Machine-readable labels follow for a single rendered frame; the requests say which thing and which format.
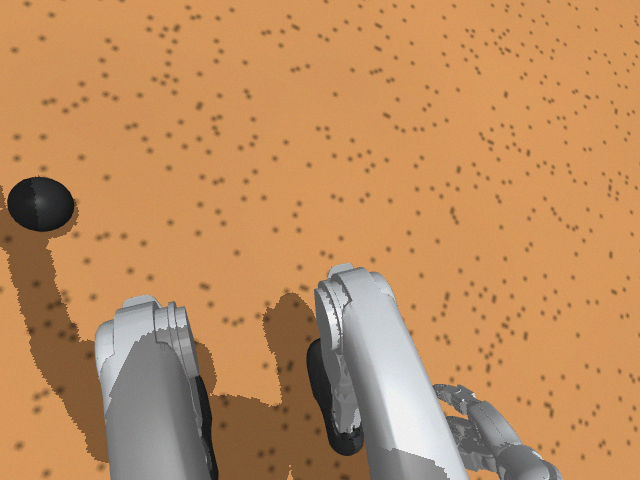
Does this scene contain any left robot foot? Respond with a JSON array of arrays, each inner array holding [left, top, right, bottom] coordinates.
[[195, 375, 219, 480]]

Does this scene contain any right robot foot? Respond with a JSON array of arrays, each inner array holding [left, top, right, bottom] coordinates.
[[306, 338, 364, 456]]

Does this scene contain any ball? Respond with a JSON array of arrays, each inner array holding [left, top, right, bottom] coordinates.
[[7, 177, 74, 232]]

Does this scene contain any right robot arm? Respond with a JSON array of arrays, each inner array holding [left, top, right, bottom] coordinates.
[[495, 445, 563, 480]]

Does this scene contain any right robot hand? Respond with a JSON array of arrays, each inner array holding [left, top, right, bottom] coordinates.
[[433, 384, 523, 474]]

